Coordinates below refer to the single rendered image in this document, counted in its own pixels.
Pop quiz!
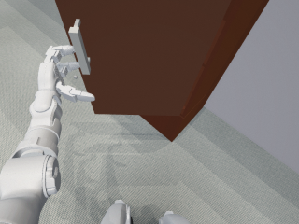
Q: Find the handle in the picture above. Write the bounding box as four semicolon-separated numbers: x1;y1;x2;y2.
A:
68;19;91;75

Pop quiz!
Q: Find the left robot forearm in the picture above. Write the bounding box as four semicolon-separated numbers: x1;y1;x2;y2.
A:
0;90;63;198

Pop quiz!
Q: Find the left robot upper arm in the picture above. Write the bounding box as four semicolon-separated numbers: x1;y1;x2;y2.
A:
0;155;62;224

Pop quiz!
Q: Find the robot right shin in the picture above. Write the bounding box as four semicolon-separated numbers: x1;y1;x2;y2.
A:
164;211;174;216

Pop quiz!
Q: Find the robot right thigh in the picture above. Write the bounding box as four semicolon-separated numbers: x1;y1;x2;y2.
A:
158;214;191;224

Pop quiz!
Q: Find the cupboard door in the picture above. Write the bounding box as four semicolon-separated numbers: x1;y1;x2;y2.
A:
55;0;232;116

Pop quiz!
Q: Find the left robot hand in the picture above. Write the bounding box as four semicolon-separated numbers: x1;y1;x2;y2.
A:
37;45;95;103

